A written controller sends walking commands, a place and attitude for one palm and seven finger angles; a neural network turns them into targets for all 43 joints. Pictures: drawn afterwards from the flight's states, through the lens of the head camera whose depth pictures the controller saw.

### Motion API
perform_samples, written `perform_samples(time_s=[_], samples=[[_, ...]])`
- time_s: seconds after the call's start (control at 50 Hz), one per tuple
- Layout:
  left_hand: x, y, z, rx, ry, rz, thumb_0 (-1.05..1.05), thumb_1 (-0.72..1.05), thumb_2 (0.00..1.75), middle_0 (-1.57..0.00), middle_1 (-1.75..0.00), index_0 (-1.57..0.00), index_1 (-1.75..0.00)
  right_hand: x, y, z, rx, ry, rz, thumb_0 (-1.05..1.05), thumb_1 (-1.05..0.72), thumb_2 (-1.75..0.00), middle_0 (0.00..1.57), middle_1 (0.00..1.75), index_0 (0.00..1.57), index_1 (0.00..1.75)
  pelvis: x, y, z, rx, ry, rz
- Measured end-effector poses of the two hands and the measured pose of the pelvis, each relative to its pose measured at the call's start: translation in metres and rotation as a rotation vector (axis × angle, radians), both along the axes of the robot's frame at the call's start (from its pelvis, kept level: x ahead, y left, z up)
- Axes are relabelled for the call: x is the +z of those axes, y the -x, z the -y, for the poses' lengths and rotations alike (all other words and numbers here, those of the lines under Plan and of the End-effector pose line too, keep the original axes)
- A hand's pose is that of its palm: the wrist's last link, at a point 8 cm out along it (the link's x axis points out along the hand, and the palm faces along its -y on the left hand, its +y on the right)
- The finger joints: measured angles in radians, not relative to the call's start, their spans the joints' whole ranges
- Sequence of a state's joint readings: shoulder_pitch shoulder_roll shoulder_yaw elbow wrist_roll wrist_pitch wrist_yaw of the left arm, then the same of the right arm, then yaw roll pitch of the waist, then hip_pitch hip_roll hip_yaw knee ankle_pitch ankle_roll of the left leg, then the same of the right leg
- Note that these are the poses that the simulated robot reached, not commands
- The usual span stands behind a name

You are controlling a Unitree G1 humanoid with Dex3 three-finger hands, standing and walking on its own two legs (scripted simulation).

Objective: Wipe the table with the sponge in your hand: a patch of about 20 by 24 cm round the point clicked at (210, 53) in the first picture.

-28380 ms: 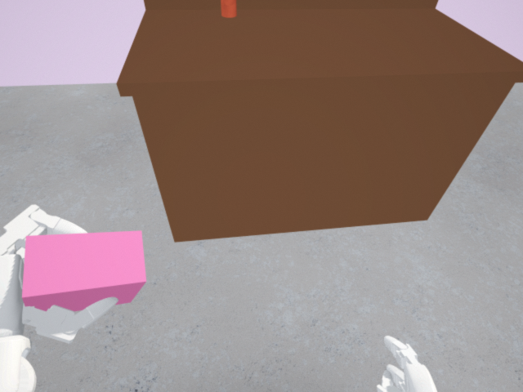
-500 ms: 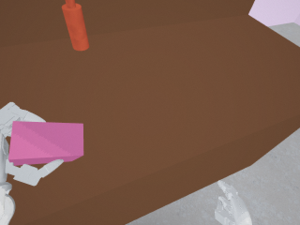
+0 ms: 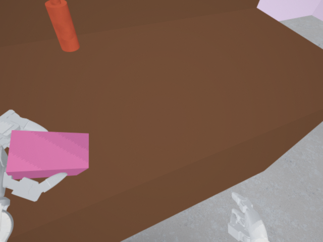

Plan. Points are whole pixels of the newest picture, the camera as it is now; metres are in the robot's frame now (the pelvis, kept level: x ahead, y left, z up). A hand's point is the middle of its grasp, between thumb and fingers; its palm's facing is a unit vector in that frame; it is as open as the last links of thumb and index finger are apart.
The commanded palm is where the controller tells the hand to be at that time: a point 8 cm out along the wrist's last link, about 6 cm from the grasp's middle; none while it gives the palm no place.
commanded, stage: shuffle to correct the standing spot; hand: left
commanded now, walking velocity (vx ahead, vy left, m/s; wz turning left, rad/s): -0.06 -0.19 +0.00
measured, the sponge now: (60, 156) +0.24 +0.21 +0.14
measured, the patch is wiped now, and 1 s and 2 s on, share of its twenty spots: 0.00 0.00 0.00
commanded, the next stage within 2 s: none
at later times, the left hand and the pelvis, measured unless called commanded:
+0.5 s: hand (58, 160) +0.22 +0.20 +0.16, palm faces +0.33 -0.85 -0.41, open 10.3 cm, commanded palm +0.16 +0.24 +0.17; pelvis +0.00 -0.04 -0.01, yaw +0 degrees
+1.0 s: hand (56, 163) +0.21 +0.21 +0.16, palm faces +0.32 -0.85 -0.41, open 10.3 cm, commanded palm +0.15 +0.25 +0.17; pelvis -0.01 -0.03 -0.01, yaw +0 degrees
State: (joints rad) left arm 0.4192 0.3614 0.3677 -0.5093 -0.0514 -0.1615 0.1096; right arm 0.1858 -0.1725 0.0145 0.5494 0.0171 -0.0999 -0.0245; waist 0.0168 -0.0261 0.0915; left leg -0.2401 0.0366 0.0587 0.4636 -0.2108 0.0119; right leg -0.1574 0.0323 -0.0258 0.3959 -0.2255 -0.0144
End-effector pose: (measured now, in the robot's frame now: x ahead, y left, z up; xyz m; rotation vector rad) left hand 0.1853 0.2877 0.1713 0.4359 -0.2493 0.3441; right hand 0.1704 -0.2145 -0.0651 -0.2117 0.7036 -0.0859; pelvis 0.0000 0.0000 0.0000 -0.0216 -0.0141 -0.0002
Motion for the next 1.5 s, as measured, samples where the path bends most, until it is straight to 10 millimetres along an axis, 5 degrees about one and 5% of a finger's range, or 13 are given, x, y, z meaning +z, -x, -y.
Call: perform_samples(time_s=[0.44,0.94,1.5], samples=[[0.002,0.002,0.041,-0.038,-0.022,-0.029,-0.02,-0.53,1.03,-0.7,-1.34,-0.74,-1.33,-0.008,0.014,0.06,-0.074,0.043,-0.024,0.01,-0.91,-0.9,0.2,0.3,0.2,0.3,-0.005,0.003,0.035,-0.006,0.002,-0.016],[0.002,0.009,0.04,-0.048,-0.031,-0.039,-0.02,-0.53,1.03,-0.7,-1.34,-0.74,-1.33,-0.011,0.016,0.042,-0.04,0.014,-0.038,0.01,-0.9,-0.9,0.2,0.3,0.2,0.3,-0.005,0.008,0.033,-0.003,0.004,-0.016],[0.002,0.009,0.043,-0.025,-0.032,-0.043,-0.02,-0.53,1.03,-0.71,-1.34,-0.74,-1.33,-0.014,0.012,0.05,-0.043,0.013,-0.048,0.01,-0.91,-0.9,0.2,0.3,0.2,0.3,-0.007,0.005,0.038,0.006,0.006,-0.015]])
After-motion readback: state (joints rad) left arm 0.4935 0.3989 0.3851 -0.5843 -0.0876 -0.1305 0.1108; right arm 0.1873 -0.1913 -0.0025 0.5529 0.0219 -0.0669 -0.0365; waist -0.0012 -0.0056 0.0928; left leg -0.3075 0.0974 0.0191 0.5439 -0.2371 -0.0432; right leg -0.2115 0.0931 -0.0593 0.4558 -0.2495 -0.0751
